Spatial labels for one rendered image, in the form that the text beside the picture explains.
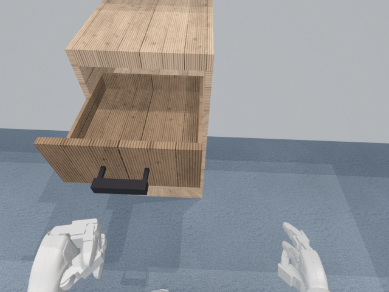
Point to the drawer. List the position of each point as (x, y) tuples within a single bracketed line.
[(130, 122)]

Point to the handle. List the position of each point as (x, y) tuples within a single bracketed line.
[(120, 186)]

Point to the cabinet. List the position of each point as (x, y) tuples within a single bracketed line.
[(162, 37)]

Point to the robot left hand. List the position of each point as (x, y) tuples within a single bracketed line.
[(80, 244)]

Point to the robot right hand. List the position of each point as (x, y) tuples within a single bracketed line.
[(306, 270)]

